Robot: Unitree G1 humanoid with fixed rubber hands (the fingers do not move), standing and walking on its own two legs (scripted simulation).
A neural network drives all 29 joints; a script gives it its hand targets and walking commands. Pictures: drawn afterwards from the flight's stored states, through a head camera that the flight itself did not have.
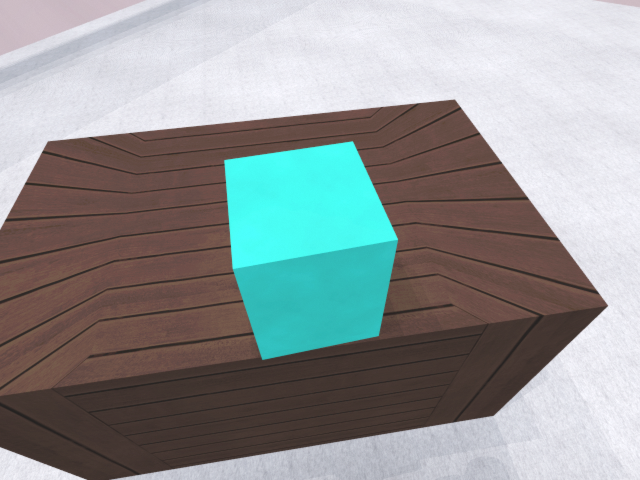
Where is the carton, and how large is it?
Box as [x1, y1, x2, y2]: [224, 141, 397, 359]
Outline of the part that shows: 352,141 224,160 232,265 262,359 378,335 397,238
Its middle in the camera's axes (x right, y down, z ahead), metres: -0.02 +0.01 +0.62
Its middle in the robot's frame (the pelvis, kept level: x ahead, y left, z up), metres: +0.45 +0.03 +0.00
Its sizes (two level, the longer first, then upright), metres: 0.210 0.200 0.250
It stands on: a pedestal, 0.63 m high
